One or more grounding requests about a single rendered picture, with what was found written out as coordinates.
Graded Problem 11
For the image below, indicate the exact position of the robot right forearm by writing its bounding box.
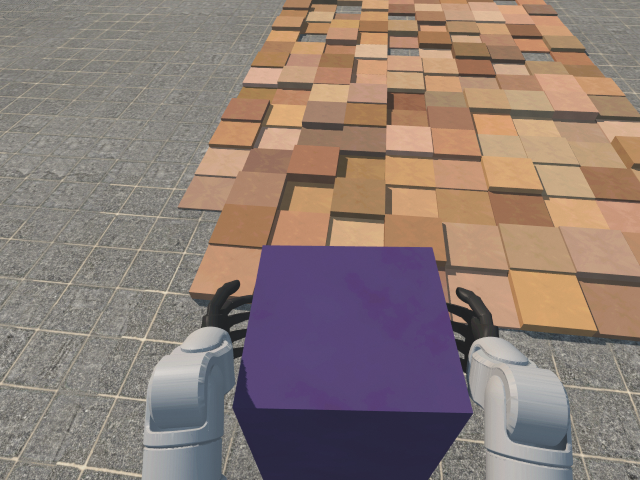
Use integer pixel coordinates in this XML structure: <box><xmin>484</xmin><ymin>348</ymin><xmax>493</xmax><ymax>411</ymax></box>
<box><xmin>466</xmin><ymin>337</ymin><xmax>573</xmax><ymax>480</ymax></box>

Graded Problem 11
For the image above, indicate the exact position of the right robot hand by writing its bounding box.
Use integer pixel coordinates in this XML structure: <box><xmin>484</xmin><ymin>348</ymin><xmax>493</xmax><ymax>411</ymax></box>
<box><xmin>446</xmin><ymin>287</ymin><xmax>499</xmax><ymax>373</ymax></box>

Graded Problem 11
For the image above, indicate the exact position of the left robot hand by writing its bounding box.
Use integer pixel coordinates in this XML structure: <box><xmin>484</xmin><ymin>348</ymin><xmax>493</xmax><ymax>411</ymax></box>
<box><xmin>201</xmin><ymin>280</ymin><xmax>253</xmax><ymax>359</ymax></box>

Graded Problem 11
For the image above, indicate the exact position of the robot left forearm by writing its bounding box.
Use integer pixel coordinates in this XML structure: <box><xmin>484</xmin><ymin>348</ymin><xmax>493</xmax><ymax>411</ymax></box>
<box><xmin>142</xmin><ymin>327</ymin><xmax>235</xmax><ymax>480</ymax></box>

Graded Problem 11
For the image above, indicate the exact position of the carton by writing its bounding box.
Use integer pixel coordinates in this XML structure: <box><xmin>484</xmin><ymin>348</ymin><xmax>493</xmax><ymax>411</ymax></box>
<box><xmin>232</xmin><ymin>245</ymin><xmax>473</xmax><ymax>480</ymax></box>

